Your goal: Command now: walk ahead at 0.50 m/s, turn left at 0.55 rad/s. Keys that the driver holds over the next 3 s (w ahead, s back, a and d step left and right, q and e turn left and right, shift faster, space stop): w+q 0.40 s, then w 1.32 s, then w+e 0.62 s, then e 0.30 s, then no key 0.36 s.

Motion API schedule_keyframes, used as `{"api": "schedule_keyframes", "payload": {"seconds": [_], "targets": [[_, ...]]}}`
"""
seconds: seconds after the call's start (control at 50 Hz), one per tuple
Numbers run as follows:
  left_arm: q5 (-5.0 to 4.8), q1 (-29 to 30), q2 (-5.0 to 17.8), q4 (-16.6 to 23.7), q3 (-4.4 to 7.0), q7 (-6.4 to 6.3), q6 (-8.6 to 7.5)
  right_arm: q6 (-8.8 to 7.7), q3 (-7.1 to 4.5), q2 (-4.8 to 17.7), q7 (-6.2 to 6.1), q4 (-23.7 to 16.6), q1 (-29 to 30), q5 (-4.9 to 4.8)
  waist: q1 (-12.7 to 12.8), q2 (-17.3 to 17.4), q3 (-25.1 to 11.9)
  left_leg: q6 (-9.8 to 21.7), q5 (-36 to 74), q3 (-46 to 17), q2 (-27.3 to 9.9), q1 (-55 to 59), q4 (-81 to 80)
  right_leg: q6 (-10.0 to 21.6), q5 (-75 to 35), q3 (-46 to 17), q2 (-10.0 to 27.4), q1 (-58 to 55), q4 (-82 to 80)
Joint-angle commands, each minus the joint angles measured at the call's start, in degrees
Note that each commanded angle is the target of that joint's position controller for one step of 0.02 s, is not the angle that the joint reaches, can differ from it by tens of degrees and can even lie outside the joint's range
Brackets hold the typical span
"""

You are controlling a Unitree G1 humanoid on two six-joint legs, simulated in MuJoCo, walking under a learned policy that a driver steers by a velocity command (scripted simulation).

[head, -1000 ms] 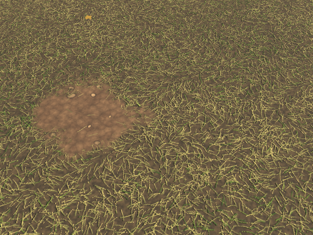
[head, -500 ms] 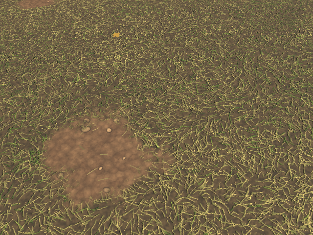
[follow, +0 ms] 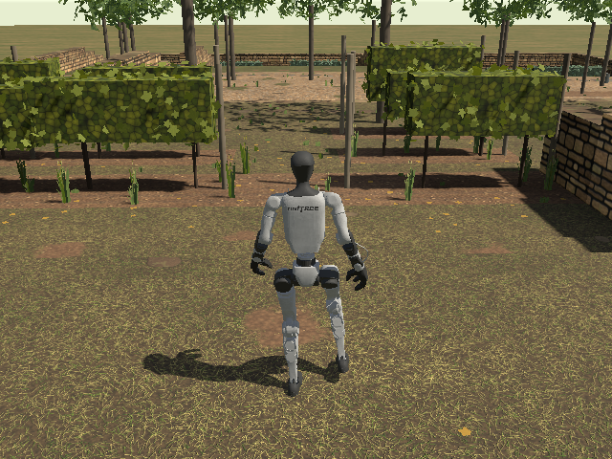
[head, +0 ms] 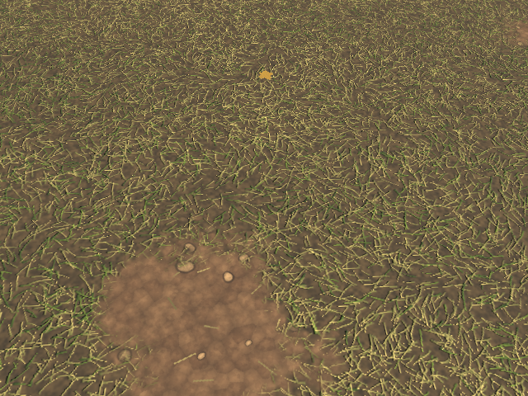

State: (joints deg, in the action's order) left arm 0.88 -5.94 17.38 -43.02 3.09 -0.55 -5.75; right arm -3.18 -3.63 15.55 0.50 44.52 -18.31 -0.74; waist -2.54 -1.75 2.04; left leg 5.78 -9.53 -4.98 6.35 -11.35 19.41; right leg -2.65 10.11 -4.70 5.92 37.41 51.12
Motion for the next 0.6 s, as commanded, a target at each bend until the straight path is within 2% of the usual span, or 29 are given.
{"api": "schedule_keyframes", "payload": {"seconds": [0.02,0.08,0.14,0.18,0.2,0.22,0.24,0.26,0.28,0.3,0.32,0.34,0.36,0.38,0.4,0.44,0.48,0.54,0.6], "targets": [[-0.08,3.58,2.54,4.43,0.51,0.11,-0.50,-0.55,-2.77,10.36,-1.24,-4.22,1.01,-0.45,0.33,5.61,-2.43,7.71,11.76,-8.96,-11.05,-3.03,-6.56,-1.25,-11.45,1.89,-2.90,-4.67,-11.83],[-0.98,8.56,2.70,6.26,0.40,0.88,-1.07,-0.01,-2.84,10.47,-1.52,-3.41,-1.93,-0.69,-1.73,6.57,-1.81,6.46,7.29,-11.24,-11.54,-2.67,-5.37,-0.99,-16.44,1.88,-5.19,-8.26,-19.27],[-1.27,9.55,4.68,7.18,1.03,1.61,-1.74,0.61,-2.77,9.80,-1.83,-2.97,-3.43,-0.83,-1.44,7.08,-1.77,5.74,5.57,-16.37,-13.61,3.12,-0.62,0.36,-12.60,-0.02,-5.77,-8.72,-23.59],[-1.36,6.88,5.96,6.80,1.64,1.78,-2.26,1.00,-2.95,9.95,-1.99,-3.30,-2.61,-0.58,0.38,8.81,-2.19,4.91,8.03,-19.17,-14.56,5.32,3.05,2.08,-7.38,0.07,-5.90,-11.96,-24.73],[-1.20,2.43,6.80,5.64,2.24,1.56,-2.53,1.15,-2.70,9.16,-1.92,-3.75,-1.61,-0.52,2.86,9.04,-3.94,3.83,10.80,-18.86,-13.01,4.80,6.60,3.51,-7.57,1.25,-6.18,-18.19,-27.10],[-0.35,-4.11,8.73,4.63,3.06,1.19,-2.82,1.01,-1.81,6.81,-1.63,-4.58,-0.99,-0.20,6.08,7.53,-9.63,2.08,11.56,-16.34,-10.00,1.53,15.89,6.20,-7.64,-1.29,-2.28,-30.13,-26.20],[0.01,-13.32,12.15,3.92,3.86,0.66,-2.55,0.85,-0.63,3.72,-1.59,-5.88,-2.12,1.03,8.88,-0.34,-18.28,-0.36,-1.99,-10.14,-5.17,-7.02,32.41,9.41,-5.16,-12.07,8.05,-45.73,-25.02],[0.05,-15.80,15.12,1.66,4.64,1.20,-1.67,0.21,-0.01,2.03,-1.43,-7.47,-10.70,-1.21,4.03,-21.04,-22.20,-3.26,-26.15,-5.28,0.09,-27.64,48.62,18.40,8.33,-39.74,19.13,-59.48,-31.12],[-1.14,-13.27,8.57,3.37,3.28,1.31,-1.38,0.29,-1.15,8.64,-1.62,-5.41,-8.87,-1.77,5.74,-11.34,-16.27,-4.09,-22.82,-6.78,-5.10,-33.31,54.66,16.50,19.00,-38.99,18.06,-55.30,-33.42],[-1.14,-10.99,5.50,3.84,2.45,0.98,-0.96,0.62,-1.93,11.11,-1.50,-6.30,-2.11,-1.27,7.36,-5.50,-9.25,-4.49,-17.03,-4.98,-6.88,-34.21,55.22,13.80,16.64,-28.43,15.26,-48.10,-33.97],[-0.49,-8.41,5.05,4.00,2.05,0.98,-0.63,0.88,-1.95,10.16,-1.54,-6.91,0.77,-0.73,6.27,-1.53,-5.53,-4.92,-13.06,-3.47,-8.78,-32.02,53.93,12.68,8.94,-21.52,12.73,-41.04,-35.17],[-0.27,-6.92,4.09,3.48,1.76,0.93,-0.44,0.91,-2.11,9.31,-1.33,-7.69,2.62,-0.21,5.33,-1.55,-2.66,-5.09,-10.67,-3.35,-10.25,-31.09,51.27,12.55,3.33,-16.71,10.77,-36.36,-36.44],[0.07,-6.33,3.70,3.16,1.53,0.81,-0.55,1.14,-2.09,8.08,-0.93,-7.95,2.12,-0.61,4.08,-3.31,-2.02,-5.02,-9.26,-2.97,-11.66,-28.51,49.74,11.98,0.17,-12.45,9.29,-33.16,-37.88],[-0.11,-6.21,3.50,2.77,1.60,0.84,-0.77,1.44,-1.91,6.79,-0.72,-8.10,1.73,-1.00,3.67,-4.46,-1.81,-5.14,-8.67,-2.05,-12.17,-27.51,48.49,12.17,-1.62,-9.58,8.49,-31.70,-39.29],[-0.43,-6.36,3.75,2.31,1.75,0.88,-1.00,1.74,-1.69,5.64,-0.60,-8.55,2.09,-1.07,3.50,-4.49,-1.54,-5.38,-8.23,-1.34,-12.55,-27.82,47.42,12.76,-3.79,-7.20,8.47,-31.02,-40.33],[-0.58,-7.55,5.22,1.01,2.24,1.04,-1.36,1.84,-1.19,4.19,-0.60,-9.77,4.21,-0.52,3.53,-2.82,-0.98,-5.88,-5.95,-1.40,-12.72,-29.09,42.91,14.29,-8.02,-4.55,8.90,-30.57,-41.94],[-0.61,-8.15,6.28,0.01,2.54,1.19,-1.27,1.51,-0.69,3.34,-0.36,-10.17,5.95,-0.27,3.67,-1.80,-1.14,-6.07,-1.33,-1.28,-12.59,-29.30,36.64,14.79,-11.88,-1.34,8.67,-31.65,-42.59],[-1.39,-8.66,7.33,-1.15,2.64,1.21,-0.65,0.49,0.06,2.51,0.66,-11.02,11.20,-0.10,5.10,-1.41,0.02,-5.59,7.17,1.89,-11.82,-26.10,24.80,13.55,-14.42,4.15,6.71,-31.67,-42.96],[-2.26,-12.55,8.89,-3.23,2.91,1.16,0.16,-0.16,0.47,2.34,1.56,-12.70,16.96,-0.35,7.05,-1.49,1.26,-4.91,8.85,4.74,-10.72,-23.88,17.80,13.05,-14.22,5.14,7.71,-34.22,-42.50]]}}
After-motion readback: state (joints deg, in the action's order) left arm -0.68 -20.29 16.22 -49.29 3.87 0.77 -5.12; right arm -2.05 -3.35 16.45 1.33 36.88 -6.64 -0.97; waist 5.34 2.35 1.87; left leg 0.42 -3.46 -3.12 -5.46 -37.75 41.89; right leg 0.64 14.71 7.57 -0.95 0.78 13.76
